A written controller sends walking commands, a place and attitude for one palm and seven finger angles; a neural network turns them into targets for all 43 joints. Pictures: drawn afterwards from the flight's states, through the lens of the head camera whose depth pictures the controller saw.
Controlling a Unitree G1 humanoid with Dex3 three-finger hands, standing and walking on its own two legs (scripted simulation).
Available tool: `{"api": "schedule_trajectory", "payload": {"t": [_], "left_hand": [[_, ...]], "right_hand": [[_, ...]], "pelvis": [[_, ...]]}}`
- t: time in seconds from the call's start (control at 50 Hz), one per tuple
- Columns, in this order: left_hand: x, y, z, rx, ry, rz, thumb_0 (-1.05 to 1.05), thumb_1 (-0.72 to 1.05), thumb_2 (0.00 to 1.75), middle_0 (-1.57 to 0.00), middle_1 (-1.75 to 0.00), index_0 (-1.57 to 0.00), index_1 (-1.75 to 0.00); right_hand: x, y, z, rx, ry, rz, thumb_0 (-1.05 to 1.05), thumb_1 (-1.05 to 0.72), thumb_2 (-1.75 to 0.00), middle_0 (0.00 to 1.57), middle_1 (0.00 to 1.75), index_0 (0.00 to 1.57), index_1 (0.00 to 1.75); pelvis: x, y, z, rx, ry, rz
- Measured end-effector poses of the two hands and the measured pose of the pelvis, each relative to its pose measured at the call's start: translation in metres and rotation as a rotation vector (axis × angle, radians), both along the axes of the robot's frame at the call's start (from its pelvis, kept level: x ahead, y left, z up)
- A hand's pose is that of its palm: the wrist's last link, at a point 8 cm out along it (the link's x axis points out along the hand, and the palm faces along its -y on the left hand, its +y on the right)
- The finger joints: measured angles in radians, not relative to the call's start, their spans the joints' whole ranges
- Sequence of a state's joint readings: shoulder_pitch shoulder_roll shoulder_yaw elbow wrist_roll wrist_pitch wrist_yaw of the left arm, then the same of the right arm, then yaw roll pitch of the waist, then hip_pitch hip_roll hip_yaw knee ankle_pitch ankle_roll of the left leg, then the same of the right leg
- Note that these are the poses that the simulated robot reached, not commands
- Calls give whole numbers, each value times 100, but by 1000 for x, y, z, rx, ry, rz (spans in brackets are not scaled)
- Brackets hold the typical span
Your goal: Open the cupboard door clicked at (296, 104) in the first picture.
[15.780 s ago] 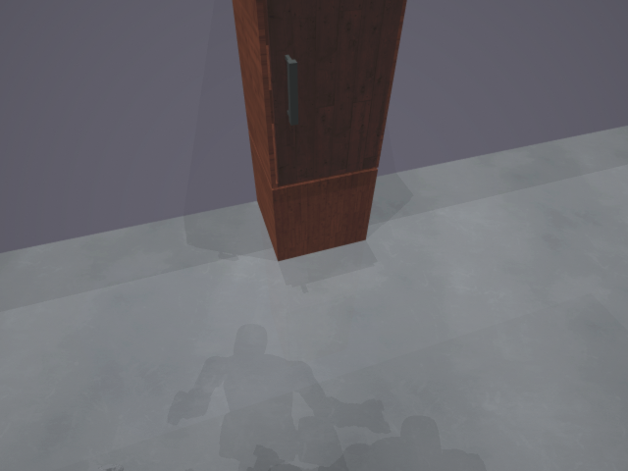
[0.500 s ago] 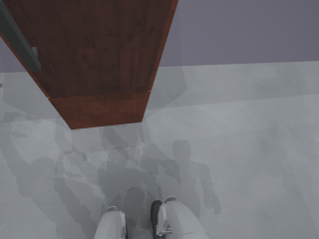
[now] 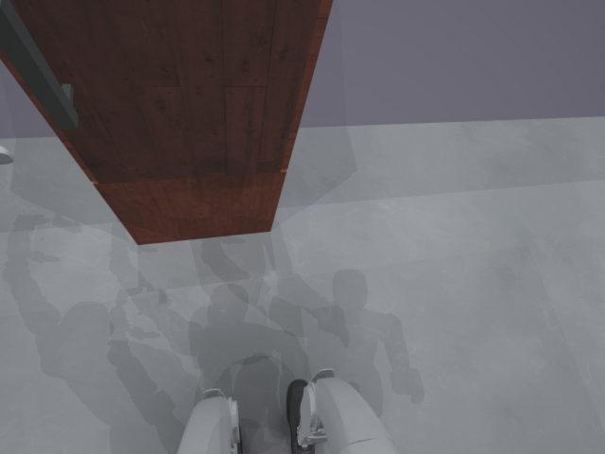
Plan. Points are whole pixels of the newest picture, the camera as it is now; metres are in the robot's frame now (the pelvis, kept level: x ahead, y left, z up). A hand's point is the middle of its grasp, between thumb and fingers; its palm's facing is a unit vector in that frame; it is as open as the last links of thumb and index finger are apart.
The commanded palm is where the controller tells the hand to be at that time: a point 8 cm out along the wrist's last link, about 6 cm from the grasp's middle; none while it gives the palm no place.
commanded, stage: slide the fingers in behind the handle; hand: left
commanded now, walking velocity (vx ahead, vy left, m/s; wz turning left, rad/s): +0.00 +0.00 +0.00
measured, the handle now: (37, 57) +0.56 +0.27 +0.07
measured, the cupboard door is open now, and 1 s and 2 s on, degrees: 0 0 0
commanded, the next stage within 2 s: close the thumb around the handle in 1.56 s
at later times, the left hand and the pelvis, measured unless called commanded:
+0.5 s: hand (1, 92) +0.51 +0.29 +0.07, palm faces +0.07 -1.00 -0.03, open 13.9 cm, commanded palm +0.50 +0.32 +0.07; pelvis +0.00 +0.00 +0.00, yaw +0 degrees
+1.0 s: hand (35, 94) +0.51 +0.26 +0.07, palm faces +0.06 -1.00 -0.01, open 14.0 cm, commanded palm +0.49 +0.29 +0.07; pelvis +0.01 +0.00 +0.01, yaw +0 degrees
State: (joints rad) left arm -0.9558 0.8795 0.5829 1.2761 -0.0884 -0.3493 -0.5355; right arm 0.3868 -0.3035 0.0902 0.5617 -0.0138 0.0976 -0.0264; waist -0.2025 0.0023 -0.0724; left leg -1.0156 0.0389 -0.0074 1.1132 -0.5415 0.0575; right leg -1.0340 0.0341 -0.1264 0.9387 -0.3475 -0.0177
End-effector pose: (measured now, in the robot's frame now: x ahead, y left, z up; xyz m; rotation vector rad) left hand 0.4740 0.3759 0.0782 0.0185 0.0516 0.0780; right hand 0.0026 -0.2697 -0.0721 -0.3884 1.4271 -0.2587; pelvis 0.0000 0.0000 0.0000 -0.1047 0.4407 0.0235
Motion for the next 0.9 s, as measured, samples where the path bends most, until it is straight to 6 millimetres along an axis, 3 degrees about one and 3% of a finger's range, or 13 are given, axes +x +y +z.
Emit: {"api": "schedule_trajectory", "payload": {"t": [0.34,0.9], "left_hand": [[14,-27,-4,-1,0,-18,-1,-50,30,-30,-120,-30,-120],[14,-57,-8,-10,-2,-17,-1,-50,30,-30,-120,-30,-120]], "right_hand": [[-17,7,-2,30,34,-41,1,-90,-90,20,30,20,30],[8,5,-1,46,-14,-29,1,-90,-90,20,30,20,30]], "pelvis": [[0,-1,1,4,7,-7],[11,-2,8,15,-17,-5]]}}
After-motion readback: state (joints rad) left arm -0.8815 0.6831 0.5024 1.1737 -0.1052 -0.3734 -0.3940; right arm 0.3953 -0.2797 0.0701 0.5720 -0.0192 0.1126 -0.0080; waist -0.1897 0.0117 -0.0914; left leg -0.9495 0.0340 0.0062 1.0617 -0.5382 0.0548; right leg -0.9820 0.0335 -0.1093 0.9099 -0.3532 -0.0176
